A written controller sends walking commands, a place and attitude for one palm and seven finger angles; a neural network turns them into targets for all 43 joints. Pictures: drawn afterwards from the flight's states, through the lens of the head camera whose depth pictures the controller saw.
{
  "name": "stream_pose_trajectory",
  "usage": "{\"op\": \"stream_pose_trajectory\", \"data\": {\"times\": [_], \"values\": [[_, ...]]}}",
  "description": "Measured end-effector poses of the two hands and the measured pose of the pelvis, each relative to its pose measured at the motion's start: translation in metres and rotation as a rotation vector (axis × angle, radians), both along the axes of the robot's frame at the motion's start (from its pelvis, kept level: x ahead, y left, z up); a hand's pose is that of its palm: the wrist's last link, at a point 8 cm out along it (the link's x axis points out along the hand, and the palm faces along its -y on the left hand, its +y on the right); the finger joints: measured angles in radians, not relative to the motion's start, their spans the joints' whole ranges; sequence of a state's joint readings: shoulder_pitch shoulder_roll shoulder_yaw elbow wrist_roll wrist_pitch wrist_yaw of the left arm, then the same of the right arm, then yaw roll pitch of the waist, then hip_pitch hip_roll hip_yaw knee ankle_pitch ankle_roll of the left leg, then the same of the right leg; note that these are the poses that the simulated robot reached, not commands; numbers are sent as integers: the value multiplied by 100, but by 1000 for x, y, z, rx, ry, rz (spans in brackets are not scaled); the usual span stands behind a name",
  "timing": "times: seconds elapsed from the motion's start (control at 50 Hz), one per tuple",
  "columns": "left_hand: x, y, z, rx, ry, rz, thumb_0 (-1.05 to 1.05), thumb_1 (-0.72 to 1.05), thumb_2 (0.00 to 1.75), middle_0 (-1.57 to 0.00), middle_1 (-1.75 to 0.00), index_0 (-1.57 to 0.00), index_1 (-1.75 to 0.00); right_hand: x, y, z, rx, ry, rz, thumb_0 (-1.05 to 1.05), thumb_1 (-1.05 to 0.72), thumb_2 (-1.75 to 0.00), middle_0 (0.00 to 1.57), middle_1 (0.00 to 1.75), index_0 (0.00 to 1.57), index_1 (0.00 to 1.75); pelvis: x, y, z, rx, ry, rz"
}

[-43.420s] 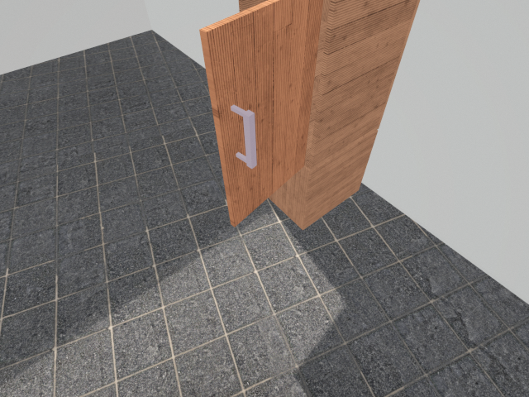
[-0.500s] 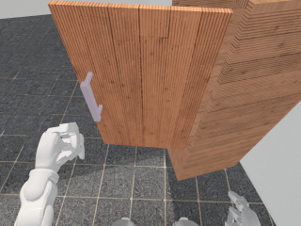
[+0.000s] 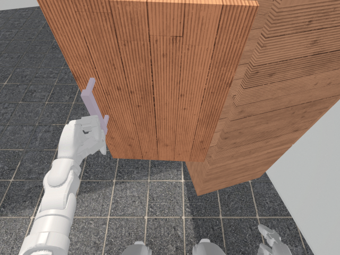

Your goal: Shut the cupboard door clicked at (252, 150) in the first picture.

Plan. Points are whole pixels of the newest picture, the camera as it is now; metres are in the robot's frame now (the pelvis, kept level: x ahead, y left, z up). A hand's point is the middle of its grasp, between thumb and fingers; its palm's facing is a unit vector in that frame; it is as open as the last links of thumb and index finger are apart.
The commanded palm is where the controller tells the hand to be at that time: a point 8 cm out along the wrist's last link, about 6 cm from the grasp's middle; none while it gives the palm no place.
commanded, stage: bring the fist close to the handle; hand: left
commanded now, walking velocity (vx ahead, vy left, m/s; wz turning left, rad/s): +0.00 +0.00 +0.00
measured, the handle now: (97, 108) +0.45 +0.19 +0.06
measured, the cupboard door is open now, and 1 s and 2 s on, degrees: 71 63 46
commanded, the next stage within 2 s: push the door shut along its arc in 0.34 s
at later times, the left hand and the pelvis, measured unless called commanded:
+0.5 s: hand (95, 141) +0.36 +0.18 +0.06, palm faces -0.02 -1.00 -0.05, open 3.1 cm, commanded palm +0.34 +0.23 +0.06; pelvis +0.00 +0.00 +0.00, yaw +0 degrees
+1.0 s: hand (106, 117) +0.42 +0.17 +0.06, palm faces -0.17 -0.99 -0.03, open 3.1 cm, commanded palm +0.41 +0.21 +0.06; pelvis -0.01 +0.00 -0.01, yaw +0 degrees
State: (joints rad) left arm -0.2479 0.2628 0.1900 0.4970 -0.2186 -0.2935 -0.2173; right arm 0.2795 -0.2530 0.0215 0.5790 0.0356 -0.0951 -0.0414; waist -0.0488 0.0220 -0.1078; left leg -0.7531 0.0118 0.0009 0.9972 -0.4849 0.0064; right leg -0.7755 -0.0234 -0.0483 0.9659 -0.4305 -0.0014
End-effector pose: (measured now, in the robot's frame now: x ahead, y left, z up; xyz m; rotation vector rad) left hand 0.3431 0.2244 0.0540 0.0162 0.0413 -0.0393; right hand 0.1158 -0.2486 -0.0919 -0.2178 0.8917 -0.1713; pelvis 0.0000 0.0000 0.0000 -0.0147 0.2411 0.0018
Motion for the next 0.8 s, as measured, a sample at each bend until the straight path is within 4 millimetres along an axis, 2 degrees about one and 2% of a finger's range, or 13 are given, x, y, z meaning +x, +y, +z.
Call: {"op": "stream_pose_trajectory", "data": {"times": [0.14,0.28,0.4,0.6,0.8], "values": [[5,2,15,28,-90,15,2,90,90,-130,-150,-130,-150,-10,-4,-1,4,34,-26,1,-91,-90,20,30,20,30,3,-1,1,1,4,-9],[-7,4,5,14,-12,13,2,90,90,-130,-150,-130,-150,-11,-4,1,17,37,-34,1,-91,-90,20,30,20,30,4,0,5,3,-6,-11],[-14,7,9,17,-71,37,2,90,90,-130,-150,-130,-150,-4,-4,3,1,19,-12,1,-91,-90,20,30,20,30,1,-2,4,2,-12,-4],[5,4,8,30,-39,-37,2,90,90,-130,-150,-130,-150,2,-3,2,-6,1,-4,1,-91,-90,20,30,20,30,-5,-1,1,-3,-9,6],[39,4,10,23,-36,-72,2,89,92,-130,-150,-130,-150,-23,-6,-6,-16,81,-32,1,-91,-90,20,30,20,30,-7,0,-3,-3,16,2]]}}
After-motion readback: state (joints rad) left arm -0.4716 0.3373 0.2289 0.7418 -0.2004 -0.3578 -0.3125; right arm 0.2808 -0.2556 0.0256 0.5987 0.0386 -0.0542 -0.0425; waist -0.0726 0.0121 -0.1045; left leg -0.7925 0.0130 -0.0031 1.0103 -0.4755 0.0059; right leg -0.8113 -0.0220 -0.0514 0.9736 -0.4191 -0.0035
